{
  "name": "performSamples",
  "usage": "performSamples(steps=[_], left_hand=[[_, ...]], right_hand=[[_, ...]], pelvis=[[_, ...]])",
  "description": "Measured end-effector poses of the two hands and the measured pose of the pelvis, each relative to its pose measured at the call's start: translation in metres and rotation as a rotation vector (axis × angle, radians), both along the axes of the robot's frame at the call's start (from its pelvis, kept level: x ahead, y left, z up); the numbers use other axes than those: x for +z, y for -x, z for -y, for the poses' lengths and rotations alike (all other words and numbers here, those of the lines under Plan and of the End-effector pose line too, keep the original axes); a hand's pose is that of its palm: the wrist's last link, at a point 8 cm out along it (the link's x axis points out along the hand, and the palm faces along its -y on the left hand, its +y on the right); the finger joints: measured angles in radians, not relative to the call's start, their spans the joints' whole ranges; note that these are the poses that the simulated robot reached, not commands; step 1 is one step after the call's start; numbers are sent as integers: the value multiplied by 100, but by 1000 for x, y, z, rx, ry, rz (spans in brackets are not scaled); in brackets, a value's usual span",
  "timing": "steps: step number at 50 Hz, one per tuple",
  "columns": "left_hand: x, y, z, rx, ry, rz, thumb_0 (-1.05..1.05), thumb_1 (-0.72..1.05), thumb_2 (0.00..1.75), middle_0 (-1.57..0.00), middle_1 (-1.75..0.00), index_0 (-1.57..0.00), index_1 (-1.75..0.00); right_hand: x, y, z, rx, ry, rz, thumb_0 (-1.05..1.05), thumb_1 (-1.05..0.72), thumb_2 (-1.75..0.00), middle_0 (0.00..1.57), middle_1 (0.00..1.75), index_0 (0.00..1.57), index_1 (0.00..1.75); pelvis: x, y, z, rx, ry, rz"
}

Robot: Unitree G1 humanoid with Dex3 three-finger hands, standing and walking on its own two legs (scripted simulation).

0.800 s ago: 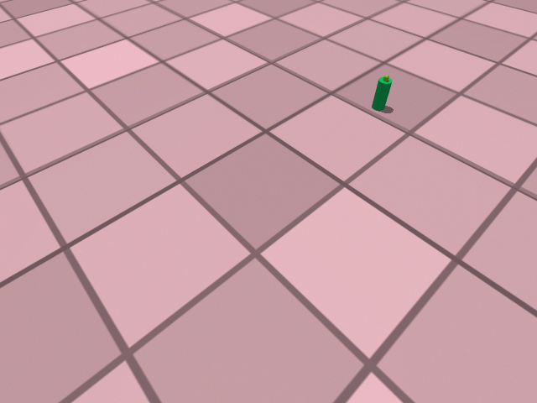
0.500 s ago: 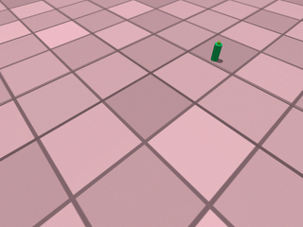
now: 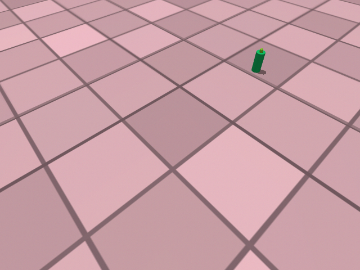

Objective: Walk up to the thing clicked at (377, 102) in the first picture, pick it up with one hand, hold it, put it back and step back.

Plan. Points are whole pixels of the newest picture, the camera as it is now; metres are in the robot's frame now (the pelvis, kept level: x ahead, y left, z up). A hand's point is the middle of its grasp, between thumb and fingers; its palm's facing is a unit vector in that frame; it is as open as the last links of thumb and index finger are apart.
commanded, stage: stand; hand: left
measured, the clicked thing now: (258, 59) +1.92 -0.67 -0.67
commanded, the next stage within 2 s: walk up in 0.32 s
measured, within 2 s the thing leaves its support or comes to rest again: neither
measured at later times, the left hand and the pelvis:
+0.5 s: hand out of the picture +0.13 +0.25 -0.15, palm faces -0.13 -0.93 -0.34, open 7.4 cm; pelvis +0.03 -0.02 -0.01, yaw -7 degrees
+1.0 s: hand (156, 201) +0.32 +0.10 -0.15, palm faces -0.26 -0.90 -0.34, open 7.4 cm; pelvis +0.22 -0.15 -0.01, yaw -17 degrees
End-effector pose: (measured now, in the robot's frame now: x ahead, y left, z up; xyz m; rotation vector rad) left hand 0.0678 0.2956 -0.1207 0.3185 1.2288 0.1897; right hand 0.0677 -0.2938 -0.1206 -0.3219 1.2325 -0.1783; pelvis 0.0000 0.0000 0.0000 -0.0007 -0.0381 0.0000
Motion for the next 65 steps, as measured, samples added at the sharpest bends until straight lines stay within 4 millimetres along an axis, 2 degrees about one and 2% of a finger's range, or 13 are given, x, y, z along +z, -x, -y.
performSamples(steps=[16,20,26,32,35,37,42,47,52,56,58,61,65], left_hand=[[0,-3,-2,7,-4,-6,1,91,90,-20,-30,-21,-30],[1,-12,-6,-36,11,-6,1,91,90,-20,-30,-21,-30],[16,-68,2,-136,-6,35,1,91,90,-20,-30,-20,-30],[25,-144,39,-221,-59,96,1,91,90,-20,-30,-20,-30],[20,-178,68,-235,-88,160,1,91,90,-20,-30,-20,-30],[20,-188,87,-227,-76,190,1,91,90,-20,-30,-20,-30],[24,-196,124,-224,-34,117,1,91,90,-20,-30,-21,-30],[18,-223,142,-241,-8,43,1,90,89,-20,-30,-21,-31],[2,-280,147,-267,5,16,1,90,89,-20,-30,-21,-31],[-20,-349,147,-300,2,9,1,90,89,-20,-30,-21,-31],[-26,-387,152,-325,-6,4,1,90,90,-20,-30,-21,-30],[-19,-446,172,-396,1,30,1,91,90,-20,-30,-20,-30],[-1,-525,203,-468,26,103,1,91,90,-20,-30,-20,-30]], right_hand=[[0,-7,-1,5,2,1,0,-90,-90,21,30,21,30],[5,-9,11,-28,0,99,0,-90,-90,21,30,21,30],[14,10,62,-112,60,128,0,-90,-90,21,30,21,30],[0,11,132,-191,97,102,0,-90,-90,21,30,21,30],[-18,-3,166,-211,108,74,0,-90,-90,21,30,21,30],[-20,-20,176,-211,94,62,1,-90,-90,21,30,20,30],[-4,-82,181,-189,30,142,1,-91,-90,20,30,20,30],[11,-134,184,-177,0,171,1,-91,-90,21,30,20,30],[16,-187,193,-188,30,147,0,-90,-90,21,30,21,30],[14,-238,201,-211,82,166,1,-90,-90,21,30,21,30],[16,-257,202,-232,106,196,0,-90,-90,21,30,21,30],[24,-271,201,-297,105,217,0,-90,-90,21,30,21,30],[32,-276,203,-355,97,175,0,-90,-90,21,30,21,30]], pelvis=[[0,-5,0,2,0,-1],[-5,-10,3,-55,-12,-17],[-7,-30,27,-125,-29,-10],[-23,-71,73,-192,-41,8],[-38,-92,101,-203,-11,12],[-37,-104,113,-217,-9,12],[-16,-143,131,-253,3,16],[-8,-191,148,-287,11,3],[-14,-251,157,-308,33,-12],[-29,-309,158,-323,21,-17],[-33,-332,159,-342,-6,-8],[-24,-362,165,-364,-8,-4],[-12,-403,179,-391,-18,-2]])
